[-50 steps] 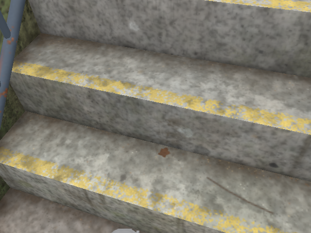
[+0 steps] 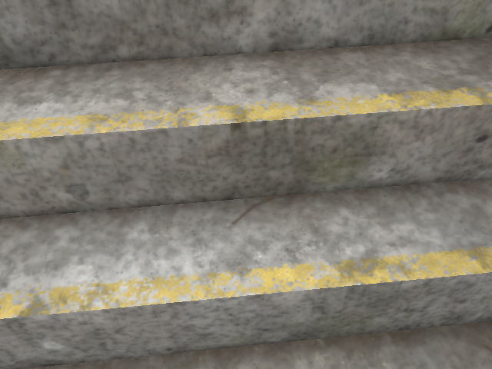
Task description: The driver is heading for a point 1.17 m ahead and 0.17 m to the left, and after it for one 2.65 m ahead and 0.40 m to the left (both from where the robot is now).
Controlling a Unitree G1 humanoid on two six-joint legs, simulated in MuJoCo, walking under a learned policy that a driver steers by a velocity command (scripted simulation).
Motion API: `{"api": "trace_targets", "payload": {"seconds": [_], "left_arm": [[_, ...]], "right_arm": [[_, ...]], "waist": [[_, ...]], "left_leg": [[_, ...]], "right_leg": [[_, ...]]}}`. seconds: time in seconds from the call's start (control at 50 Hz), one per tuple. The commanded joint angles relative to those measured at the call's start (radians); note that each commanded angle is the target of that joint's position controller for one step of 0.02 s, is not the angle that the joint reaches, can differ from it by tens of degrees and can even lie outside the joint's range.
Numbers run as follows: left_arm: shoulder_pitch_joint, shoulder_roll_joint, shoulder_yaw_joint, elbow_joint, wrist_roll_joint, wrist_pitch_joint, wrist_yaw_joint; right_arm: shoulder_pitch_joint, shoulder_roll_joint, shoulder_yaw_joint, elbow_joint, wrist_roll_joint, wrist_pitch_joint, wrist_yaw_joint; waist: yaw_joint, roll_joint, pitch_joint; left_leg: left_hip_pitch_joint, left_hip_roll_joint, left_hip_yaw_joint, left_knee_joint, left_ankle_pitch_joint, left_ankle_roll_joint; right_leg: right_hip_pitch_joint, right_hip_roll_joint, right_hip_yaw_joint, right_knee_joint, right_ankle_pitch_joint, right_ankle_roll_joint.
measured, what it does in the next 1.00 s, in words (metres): climbs: left foot 0.21 m higher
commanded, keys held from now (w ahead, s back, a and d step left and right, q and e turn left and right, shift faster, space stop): e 0.12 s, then no key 0.12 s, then w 0.10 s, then w+q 0.66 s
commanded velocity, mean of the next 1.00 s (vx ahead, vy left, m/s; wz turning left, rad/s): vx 0.28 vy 0.00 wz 0.05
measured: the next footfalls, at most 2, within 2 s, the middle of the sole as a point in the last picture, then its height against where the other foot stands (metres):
left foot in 0.68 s outside the picture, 0.21 m higher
right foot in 1.44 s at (260, 246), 0.21 m higher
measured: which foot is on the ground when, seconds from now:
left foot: up 0.00-0.66, down 0.68-1.00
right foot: down 0.00-0.68, up 0.70-1.00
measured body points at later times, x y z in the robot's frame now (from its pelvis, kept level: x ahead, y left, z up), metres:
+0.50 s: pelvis +0.13 +0.05 +0.07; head +0.13 +0.05 +0.52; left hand +0.28 +0.27 -0.04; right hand +0.20 -0.22 -0.05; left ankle +0.11 +0.19 -0.34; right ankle +0.09 -0.06 -0.66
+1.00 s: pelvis +0.25 +0.18 +0.26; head +0.23 +0.19 +0.71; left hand +0.42 +0.41 +0.15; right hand +0.19 -0.03 +0.11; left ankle +0.30 +0.25 -0.45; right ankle +0.32 +0.02 -0.21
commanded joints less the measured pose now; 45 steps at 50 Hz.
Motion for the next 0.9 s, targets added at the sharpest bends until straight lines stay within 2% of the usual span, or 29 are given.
{"api": "trace_targets", "payload": {"seconds": [0.02,0.06,0.08,0.12,0.2,0.26,0.34,0.4,0.42,0.44,0.46,0.48,0.52,0.54,0.56,0.58,0.6,0.62,0.64,0.66,0.68,0.7,0.72,0.74,0.76,0.78,0.82,0.86,0.9], "left_arm": [[-0.208,0.005,-0.017,-0.085,0.032,-0.056,-0.024],[-0.15,0.09,0.009,-0.119,0.038,-0.077,-0.013],[-0.118,0.094,0.012,-0.123,0.055,-0.075,0.003],[-0.079,0.098,0.018,-0.153,0.059,-0.087,0.0],[-0.053,0.1,0.016,-0.222,0.009,-0.121,-0.006],[-0.079,0.075,0.0,-0.287,-0.017,-0.132,-0.017],[-0.059,0.078,-0.008,-0.294,-0.033,-0.116,-0.04],[-0.013,0.127,0.012,-0.282,-0.02,-0.102,-0.035],[0.149,0.148,0.084,-0.134,-0.008,-0.127,0.08],[0.202,0.184,0.093,-0.123,0.0,-0.146,0.118],[0.19,0.087,0.027,-0.161,-0.001,-0.104,0.054],[0.233,0.062,0.029,-0.108,0.027,-0.088,0.032],[0.271,0.05,0.022,-0.035,0.03,-0.072,0.025],[0.272,0.073,0.025,0.012,0.052,-0.073,0.02],[0.133,0.098,0.03,-0.016,0.076,-0.083,0.001],[-0.074,0.174,0.054,-0.097,0.077,-0.086,-0.03],[-0.075,0.294,0.098,-0.094,0.03,-0.076,-0.056],[-0.159,0.352,0.105,-0.106,0.05,-0.095,-0.074],[-0.355,0.406,0.123,-0.178,0.07,-0.113,-0.086],[-0.473,0.368,0.119,-0.236,0.037,-0.129,-0.087],[-0.043,0.164,0.062,-0.148,0.126,-0.129,-0.1],[0.064,0.041,0.031,-0.088,0.162,-0.078,-0.152],[0.1,0.069,0.061,0.005,0.092,-0.045,-0.136],[-0.033,0.028,0.067,-0.079,0.022,-0.028,-0.099],[-0.055,0.022,0.052,-0.069,0.007,-0.037,-0.051],[-0.071,0.056,0.048,-0.057,0.022,-0.043,-0.024],[-0.136,0.03,0.025,-0.068,0.04,-0.035,-0.018],[-0.17,0.028,0.011,-0.067,0.038,-0.033,-0.021],[-0.251,0.011,-0.008,-0.104,0.031,-0.031,-0.016]], "right_arm": [[0.118,-0.05,0.003,-0.015,0.062,-0.008,-0.032],[-0.019,-0.058,0.003,-0.063,0.036,-0.004,-0.043],[-0.029,-0.029,0.023,-0.074,0.032,-0.003,-0.034],[-0.025,-0.056,0.014,-0.091,0.024,-0.004,-0.032],[-0.01,-0.097,0.007,-0.133,0.023,0.016,-0.074],[0.031,-0.132,-0.009,-0.143,0.017,0.017,-0.105],[0.083,-0.115,-0.007,-0.101,-0.021,0.017,-0.071],[0.065,-0.103,0.004,-0.088,-0.012,0.003,-0.057],[-0.231,0.097,0.052,-0.242,-0.031,0.023,-0.084],[-0.252,0.118,0.066,-0.283,-0.018,0.025,-0.097],[-0.046,-0.023,0.059,-0.21,0.033,-0.005,-0.06],[-0.067,-0.033,0.057,-0.231,0.048,-0.025,-0.059],[-0.155,0.01,0.084,-0.285,0.014,-0.035,-0.052],[-0.209,0.053,0.104,-0.347,0.005,-0.024,-0.057],[-0.283,0.05,0.101,-0.403,0.002,-0.007,-0.056],[-0.286,-0.008,0.096,-0.441,-0.002,0.017,-0.055],[-0.361,-0.011,0.104,-0.474,-0.007,0.081,-0.007],[-0.154,0.016,0.103,-0.393,0.032,0.105,0.04],[0.191,-0.065,0.068,-0.282,0.078,0.094,0.05],[0.305,-0.136,0.044,-0.223,0.048,0.088,0.06],[0.36,-0.165,0.027,-0.139,0.062,0.077,0.049],[0.616,-0.227,0.005,-0.033,0.012,0.103,0.008],[0.709,-0.22,-0.001,-0.006,-0.017,0.113,0.026],[0.621,-0.173,0.016,0.064,0.015,0.076,0.028],[0.456,-0.128,0.017,0.063,0.051,0.046,0.019],[0.302,-0.059,0.033,0.04,0.059,0.036,0.019],[0.072,0.065,0.069,0.028,0.035,0.03,-0.012],[0.112,0.055,0.066,0.059,0.047,0.01,-0.024],[0.186,0.013,0.059,0.082,0.013,-0.011,-0.016]], "waist": [[-0.16,0.027,0.044],[-0.136,-0.019,-0.013],[-0.126,-0.081,-0.055],[-0.116,-0.097,-0.023],[-0.071,-0.093,-0.022],[-0.047,-0.078,-0.023],[-0.011,-0.109,0.034],[0.032,-0.175,0.014],[0.083,-0.037,0.173],[0.104,-0.13,0.156],[0.137,-0.372,-0.084],[0.133,-0.26,-0.042],[0.103,-0.088,-0.032],[0.061,-0.067,-0.034],[-0.028,0.003,-0.004],[-0.13,0.015,-0.012],[-0.156,-0.123,-0.008],[-0.262,-0.267,-0.004],[-0.407,-0.27,-0.131],[-0.468,-0.164,-0.181],[-0.248,0.094,-0.425],[-0.269,0.3,-0.524],[-0.334,0.282,-0.383],[-0.214,0.357,-0.103],[-0.141,0.313,0.013],[-0.091,0.177,0.0],[-0.011,0.042,-0.03],[-0.015,0.041,-0.002],[-0.03,0.011,-0.003]], "left_leg": [[-0.192,0.01,-0.05,0.013,0.005,-0.02],[-0.214,0.012,0.051,-0.005,-0.127,-0.075],[-0.196,-0.004,0.073,0.076,-0.134,-0.088],[-0.199,-0.016,0.099,0.154,-0.165,-0.122],[-0.367,-0.045,0.034,0.359,-0.263,-0.205],[-0.398,-0.035,0.032,0.353,-0.31,-0.258],[-0.363,-0.002,0.117,0.212,-0.319,-0.245],[-0.382,-0.016,0.119,0.211,-0.396,-0.214],[-0.611,-0.013,0.273,0.244,-0.423,-0.145],[-0.715,-0.003,0.218,0.336,-0.508,-0.122],[-0.8,-0.014,-0.066,0.457,-0.706,-0.107],[-0.924,-0.047,-0.085,0.593,-0.806,-0.065],[-1.07,-0.032,-0.035,0.624,-0.888,-0.015],[-1.048,-0.003,0.006,0.559,-0.863,0.013],[-0.814,0.049,0.133,0.205,-0.783,0.025],[-0.335,0.074,0.14,-0.146,-0.762,0.047],[0.102,-0.042,0.268,-0.25,-0.933,-0.042],[0.342,-0.102,0.317,-0.095,-0.695,-0.099],[0.381,-0.146,0.267,-0.13,-0.332,-0.086],[0.261,-0.175,0.284,-0.608,-0.315,-0.046],[0.762,-0.191,0.023,-0.753,-0.36,0.032],[0.89,-0.025,-0.574,-1.055,-0.479,0.21],[0.7,0.046,-0.797,-1.238,-0.804,0.223],[0.541,0.053,-0.741,-1.335,-1.198,0.096],[0.423,0.015,-0.62,-1.259,-1.102,0.052],[0.356,-0.012,-0.546,-1.226,-0.998,0.064],[0.176,-0.034,-0.529,-1.248,-0.955,0.062],[0.174,-0.066,-0.405,-1.275,-0.825,0.026],[0.15,-0.059,-0.321,-1.267,-0.718,0.016]], "right_leg": [[0.058,-0.122,0.426,-0.582,-0.099,0.022],[0.167,-0.126,0.372,-0.622,0.006,0.086],[0.188,-0.106,0.343,-0.614,0.058,0.064],[0.2,-0.104,0.337,-0.626,0.087,0.051],[0.41,-0.207,0.494,-0.582,0.202,-0.151],[0.522,-0.254,0.537,-0.55,0.335,-0.219],[0.51,-0.249,0.54,-0.605,0.076,-0.255],[0.607,-0.319,0.572,-0.607,0.219,-0.321],[0.776,-0.319,0.57,-0.69,0.147,-0.252],[0.909,-0.361,0.61,-0.707,0.181,-0.256],[1.046,-0.491,0.711,-0.614,0.391,-0.291],[1.132,-0.513,0.662,-0.622,0.433,-0.274],[1.183,-0.536,0.582,-0.668,0.435,-0.244],[1.11,-0.503,0.49,-0.677,0.42,-0.204],[0.847,-0.412,0.339,-0.791,0.27,-0.16],[0.395,-0.331,0.235,-0.935,0.144,-0.093],[0.015,-0.325,0.262,-1.14,0.239,-0.2],[-0.063,-0.392,0.21,-1.129,0.832,-0.231],[0.167,-0.413,0.113,-0.989,1.46,-0.186],[0.508,-0.365,0.037,-0.719,1.743,-0.163],[0.196,-0.312,0.134,-0.413,1.536,-0.177],[0.0,-0.146,0.195,-0.026,0.624,-0.147],[-0.005,0.02,0.428,0.503,0.582,-0.153],[-0.317,0.06,0.438,0.761,0.526,-0.156],[-0.387,0.015,0.394,0.743,0.542,-0.139],[-0.376,-0.019,0.355,0.781,0.543,-0.12],[-0.314,-0.071,0.281,0.901,0.436,-0.072],[-0.362,-0.075,0.234,0.881,0.414,-0.053],[-0.405,-0.1,0.158,0.829,0.421,-0.008]]}}
Velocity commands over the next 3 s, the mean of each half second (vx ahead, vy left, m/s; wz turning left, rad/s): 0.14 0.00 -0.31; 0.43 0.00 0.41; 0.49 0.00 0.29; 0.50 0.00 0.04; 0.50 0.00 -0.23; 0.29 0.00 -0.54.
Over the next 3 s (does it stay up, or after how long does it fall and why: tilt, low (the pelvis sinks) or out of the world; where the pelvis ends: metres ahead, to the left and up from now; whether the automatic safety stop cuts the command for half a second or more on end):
stays up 1.08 0.23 0.94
